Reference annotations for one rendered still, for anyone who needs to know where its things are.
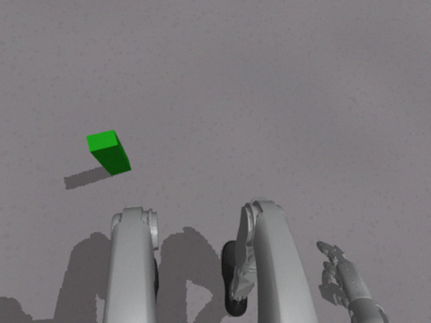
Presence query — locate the right robot hand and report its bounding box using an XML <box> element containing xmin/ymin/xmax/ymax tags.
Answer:
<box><xmin>317</xmin><ymin>241</ymin><xmax>372</xmax><ymax>309</ymax></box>

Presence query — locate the right robot foot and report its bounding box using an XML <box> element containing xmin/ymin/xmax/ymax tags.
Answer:
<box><xmin>222</xmin><ymin>240</ymin><xmax>247</xmax><ymax>317</ymax></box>

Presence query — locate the right robot arm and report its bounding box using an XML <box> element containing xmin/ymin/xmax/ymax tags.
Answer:
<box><xmin>348</xmin><ymin>298</ymin><xmax>392</xmax><ymax>323</ymax></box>

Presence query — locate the carton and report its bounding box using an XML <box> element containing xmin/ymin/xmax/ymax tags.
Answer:
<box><xmin>86</xmin><ymin>130</ymin><xmax>131</xmax><ymax>176</ymax></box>

